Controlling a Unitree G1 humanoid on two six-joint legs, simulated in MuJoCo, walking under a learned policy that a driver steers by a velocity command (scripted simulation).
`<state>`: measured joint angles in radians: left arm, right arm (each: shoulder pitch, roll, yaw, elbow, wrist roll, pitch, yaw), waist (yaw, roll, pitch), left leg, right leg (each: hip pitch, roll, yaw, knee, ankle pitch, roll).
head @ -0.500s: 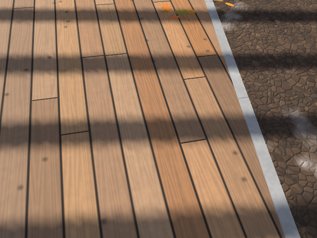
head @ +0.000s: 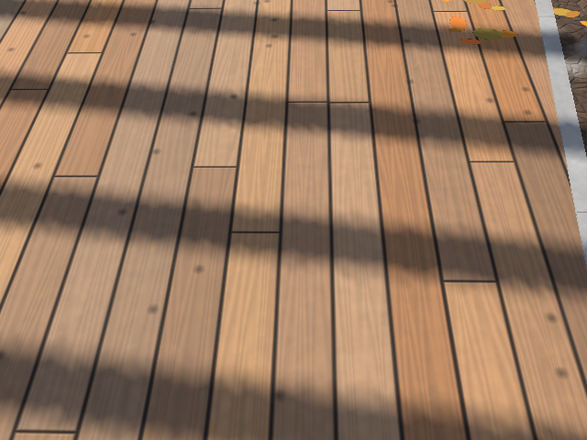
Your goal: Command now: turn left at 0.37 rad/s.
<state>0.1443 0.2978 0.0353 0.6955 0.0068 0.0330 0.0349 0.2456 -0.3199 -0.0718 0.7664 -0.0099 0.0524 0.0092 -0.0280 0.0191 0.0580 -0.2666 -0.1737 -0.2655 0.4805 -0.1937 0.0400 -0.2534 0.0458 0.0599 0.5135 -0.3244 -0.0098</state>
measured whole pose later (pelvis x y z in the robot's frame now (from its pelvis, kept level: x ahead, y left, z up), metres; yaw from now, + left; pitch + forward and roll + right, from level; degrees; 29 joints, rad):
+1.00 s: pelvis +0.05 -0.02 +0.00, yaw +3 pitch +0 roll +1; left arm 0.23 0.28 0.03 0.95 0.02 -0.05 -0.01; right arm 0.38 -0.28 -0.04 1.10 -0.02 -0.02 -0.01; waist -0.01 0.02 0.01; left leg -0.06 -0.03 -0.08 0.43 -0.37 0.04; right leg -0.26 0.00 -0.06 0.51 -0.30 -0.07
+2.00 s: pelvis +0.58 -0.02 -0.01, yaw -4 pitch +1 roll +1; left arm 0.03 0.19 0.02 0.87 0.03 -0.04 -0.03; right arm 0.43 -0.19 -0.02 1.07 -0.03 -0.10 -0.03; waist -0.05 -0.01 0.06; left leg 0.15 -0.07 0.18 0.24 -0.39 0.06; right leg -0.52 0.01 -0.11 0.59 -0.11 -0.12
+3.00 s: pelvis +1.09 -0.15 +0.00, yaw -37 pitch +2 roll +2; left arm 0.05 0.25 0.03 0.72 0.04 -0.01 -0.07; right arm 0.43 -0.24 -0.04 0.90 -0.02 -0.09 0.01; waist -0.08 -0.03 0.03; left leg 0.04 0.00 0.20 0.23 -0.30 0.01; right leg -0.59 -0.04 -0.02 0.67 -0.10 -0.06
